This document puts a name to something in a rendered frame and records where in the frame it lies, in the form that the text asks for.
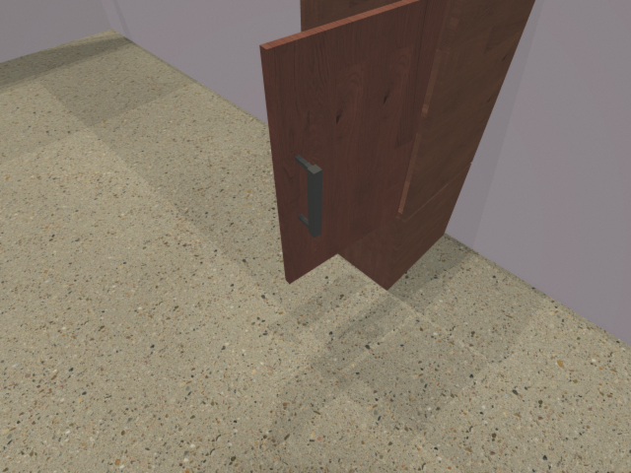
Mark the cupboard door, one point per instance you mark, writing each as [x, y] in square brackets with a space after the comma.
[346, 96]

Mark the handle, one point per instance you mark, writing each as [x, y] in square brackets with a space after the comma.
[314, 197]

